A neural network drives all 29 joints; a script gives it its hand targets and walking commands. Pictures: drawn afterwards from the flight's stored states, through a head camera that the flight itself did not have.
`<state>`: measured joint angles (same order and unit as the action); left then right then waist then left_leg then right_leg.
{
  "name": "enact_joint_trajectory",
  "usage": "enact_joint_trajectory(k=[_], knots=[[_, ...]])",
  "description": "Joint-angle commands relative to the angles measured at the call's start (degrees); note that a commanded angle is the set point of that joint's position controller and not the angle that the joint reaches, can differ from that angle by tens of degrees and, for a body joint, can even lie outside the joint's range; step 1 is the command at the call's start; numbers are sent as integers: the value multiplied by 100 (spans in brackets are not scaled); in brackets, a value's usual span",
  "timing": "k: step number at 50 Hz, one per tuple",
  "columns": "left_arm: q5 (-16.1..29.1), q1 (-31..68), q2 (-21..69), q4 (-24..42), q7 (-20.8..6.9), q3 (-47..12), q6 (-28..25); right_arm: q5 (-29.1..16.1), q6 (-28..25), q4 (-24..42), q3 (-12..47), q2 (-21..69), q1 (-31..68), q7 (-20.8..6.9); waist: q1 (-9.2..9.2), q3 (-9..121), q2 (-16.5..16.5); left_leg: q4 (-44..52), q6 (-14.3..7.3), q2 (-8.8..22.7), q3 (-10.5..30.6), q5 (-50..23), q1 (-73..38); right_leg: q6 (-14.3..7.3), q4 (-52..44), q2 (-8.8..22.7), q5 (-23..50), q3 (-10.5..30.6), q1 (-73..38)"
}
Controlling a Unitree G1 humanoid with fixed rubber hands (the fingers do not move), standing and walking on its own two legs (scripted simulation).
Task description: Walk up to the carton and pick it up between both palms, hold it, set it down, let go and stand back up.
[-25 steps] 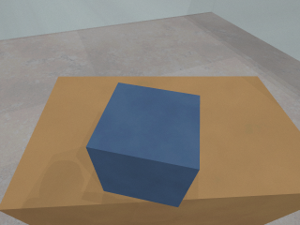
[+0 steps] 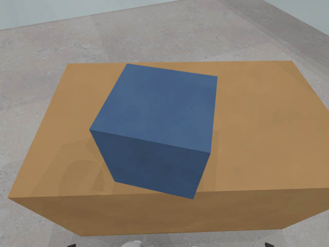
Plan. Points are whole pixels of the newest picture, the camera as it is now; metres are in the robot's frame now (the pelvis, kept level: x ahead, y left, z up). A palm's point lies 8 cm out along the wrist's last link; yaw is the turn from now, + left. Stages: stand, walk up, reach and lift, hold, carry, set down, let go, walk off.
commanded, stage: walk up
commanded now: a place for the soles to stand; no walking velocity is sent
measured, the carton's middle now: (161, 133) +0.41 +0.03 +0.02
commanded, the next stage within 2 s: reach and lift in 1.28 s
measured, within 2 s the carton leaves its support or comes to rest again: neither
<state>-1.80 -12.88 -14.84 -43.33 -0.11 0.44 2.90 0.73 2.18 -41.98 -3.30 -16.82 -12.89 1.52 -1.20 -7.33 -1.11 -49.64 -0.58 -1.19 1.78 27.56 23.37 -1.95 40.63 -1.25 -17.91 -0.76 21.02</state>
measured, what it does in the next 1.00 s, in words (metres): steps on the spot: left foot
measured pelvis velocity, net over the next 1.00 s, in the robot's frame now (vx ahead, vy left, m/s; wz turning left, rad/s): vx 0.01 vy -0.01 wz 0.12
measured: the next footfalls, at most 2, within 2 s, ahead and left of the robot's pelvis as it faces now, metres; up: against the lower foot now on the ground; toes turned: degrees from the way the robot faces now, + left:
left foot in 0.04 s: +0.06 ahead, +0.12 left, +0.00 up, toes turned +1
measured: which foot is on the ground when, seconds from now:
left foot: up 0.00-0.02, down 0.04-1.00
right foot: down 0.00-1.00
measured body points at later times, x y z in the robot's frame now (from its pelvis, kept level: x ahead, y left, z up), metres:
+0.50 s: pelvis -0.01 +0.00 +0.02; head +0.00 +0.01 +0.47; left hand +0.03 +0.26 -0.12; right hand +0.07 -0.25 -0.11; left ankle +0.02 +0.12 -0.72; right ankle +0.04 -0.10 -0.72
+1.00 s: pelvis +0.01 -0.01 +0.02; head +0.02 +0.00 +0.46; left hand +0.07 +0.25 -0.12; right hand +0.13 -0.24 -0.11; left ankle +0.02 +0.12 -0.72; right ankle +0.04 -0.10 -0.72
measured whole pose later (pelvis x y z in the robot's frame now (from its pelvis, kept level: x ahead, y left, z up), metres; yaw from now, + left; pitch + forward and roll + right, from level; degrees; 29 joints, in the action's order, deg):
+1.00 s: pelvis +0.01 -0.01 +0.02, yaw +7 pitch -2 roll -1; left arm 0.1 -13.2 -13.7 -48.2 -0.5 -0.9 1.2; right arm -0.2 -0.1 -46.1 -0.1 -12.1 -15.5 0.5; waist -0.5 -2.7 0.4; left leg -33.2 0.6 -2.0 6.7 15.9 15.4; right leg -2.0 31.5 0.7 -15.7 -7.3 14.1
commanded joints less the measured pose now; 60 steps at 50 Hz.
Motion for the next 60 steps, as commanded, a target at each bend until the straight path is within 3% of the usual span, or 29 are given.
enact_joint_trajectory(k=[1, 2, 3, 4, 5, 6, 7, 9, 11, 15, 26, 34, 38, 43, 49, 51, 60], knots=[[97, 122, -966, 630, 33, 300, -189, -10, -297, 587, -128, -418, -451, -31, 206, 1332, 915, 2196, -24, 242, -58, -1152, -1274, -607, -1052, 1342, 1588, 1362, -545], [167, -118, -875, 558, 12, 272, -190, 19, -335, 611, -146, -480, -414, -41, 137, 1388, 783, 2587, -173, 421, 485, -1353, -1918, -364, -960, 1210, 874, 1413, -39], [193, -383, -642, 561, -25, 203, -213, 55, -355, 575, -184, -800, -472, -48, 9, 1310, -63, 2787, -406, 1137, 1730, -958, -2118, -136, -523, 806, 20, 1113, 589], [198, -420, -586, 517, -16, 195, -192, -29, -333, 568, -197, -1050, -135, -82, -155, 834, -508, 3057, -866, 1658, 2210, -137, -751, 80, -609, 392, -271, 405, -37], [149, -383, -723, 409, -12, 230, -183, -52, -319, 549, -155, -907, 31, -108, -122, 606, -299, 3070, -868, 1541, 1908, -12, 188, 95, -764, 531, -271, 372, -918], [146, -265, -771, 388, -38, 251, -213, -53, -326, 510, -120, -770, -13, -131, -111, 541, -221, 3122, -556, 1201, 1442, 46, 275, 32, -1096, 507, -103, 513, -1163], [143, -147, -811, 375, -63, 262, -257, -61, -332, 478, -113, -747, -105, -134, -40, 567, -252, 3077, -378, 944, 1146, 86, 132, -39, -1213, 545, -7, 611, -1116], [148, -188, -844, 294, -70, 243, -335, -94, -331, 365, -73, -702, -235, -149, 7, 376, -259, 2911, -235, 720, 964, 75, 79, -127, -1551, 737, -335, 850, -884], [180, -157, -902, 235, -56, 246, -380, -82, -333, 374, -75, -629, -363, -177, 64, 429, -158, 2732, -238, 559, 764, -207, -394, -157, -1787, 822, -779, 916, -445], [182, -207, -878, 137, -46, 237, -381, -64, -389, 298, -50, -568, -605, -158, 92, 425, 120, 2656, -274, 569, 806, -330, -479, -101, -1964, 806, -981, 848, -295], [157, -332, -808, -24, -26, 264, -361, -57, -418, 198, -27, -510, -612, -104, 51, 507, 65, 2667, -285, 566, 936, -584, -385, -81, -1902, 818, -643, 659, -465], [152, -265, -836, -3, -14, 227, -373, -65, -427, 155, 13, -518, -610, -87, 68, 757, 120, 2500, -255, 541, 919, -1514, -583, -62, -1795, 855, 129, 457, -823], [177, -226, -807, 10, 2, 188, -372, -57, -427, 140, 21, -570, -543, -74, 66, 711, -3, 2386, -236, 548, 943, -2018, -585, -95, -1711, 902, 632, 387, -888], [179, -265, -860, 4, 15, 175, -354, -94, -408, 165, 37, -562, -465, -59, 36, 824, 112, 2288, -212, 512, 969, -2250, -636, -113, -1624, 932, 972, 295, -1053], [183, -151, -902, 65, 19, 180, -305, -95, -382, 176, 42, -568, -459, -49, 71, 769, -49, 2170, -205, 461, 998, -2192, -560, -157, -1668, 995, 750, 279, -993], [168, -37, -930, 77, 22, 184, -305, -90, -390, 146, 42, -553, -435, -46, 74, 691, 152, 2147, -196, 450, 1016, -2144, -491, -161, -1659, 1006, 666, 253, -967], [145, -45, -941, 115, 26, 206, -255, -52, -353, 207, 16, -565, -398, -40, 59, 638, -9, 2065, -221, 389, 1035, -2021, -363, -211, -1641, 1066, 443, 180, -991]])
